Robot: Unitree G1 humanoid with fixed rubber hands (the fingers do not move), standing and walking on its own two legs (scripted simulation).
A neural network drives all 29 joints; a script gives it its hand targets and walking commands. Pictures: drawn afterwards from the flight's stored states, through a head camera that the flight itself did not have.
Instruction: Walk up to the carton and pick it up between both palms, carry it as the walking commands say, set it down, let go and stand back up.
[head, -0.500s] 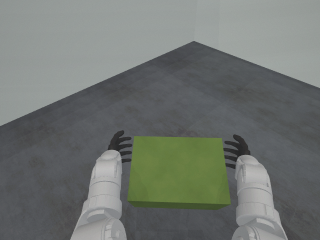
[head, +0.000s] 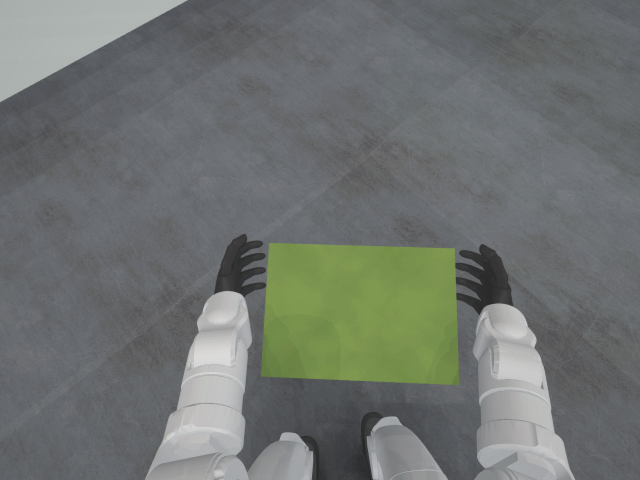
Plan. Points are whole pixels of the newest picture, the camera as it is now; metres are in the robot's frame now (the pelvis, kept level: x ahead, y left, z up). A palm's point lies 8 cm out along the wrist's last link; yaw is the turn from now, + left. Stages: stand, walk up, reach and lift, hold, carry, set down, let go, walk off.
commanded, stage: set down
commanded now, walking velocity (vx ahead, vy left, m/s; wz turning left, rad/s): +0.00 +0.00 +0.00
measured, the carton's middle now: (356, 312) +0.34 -0.05 -0.16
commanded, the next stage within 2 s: none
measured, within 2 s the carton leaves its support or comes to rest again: neither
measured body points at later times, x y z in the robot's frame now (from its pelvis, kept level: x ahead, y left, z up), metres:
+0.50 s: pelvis -0.03 -0.01 -0.08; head +0.16 -0.03 +0.33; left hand +0.40 +0.12 -0.14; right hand +0.36 -0.23 -0.15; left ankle +0.01 +0.09 -0.71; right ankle +0.06 -0.12 -0.71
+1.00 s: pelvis -0.04 +0.00 -0.16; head +0.19 +0.00 +0.23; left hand +0.43 +0.12 -0.23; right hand +0.39 -0.22 -0.24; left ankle +0.01 +0.09 -0.71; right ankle +0.05 -0.12 -0.71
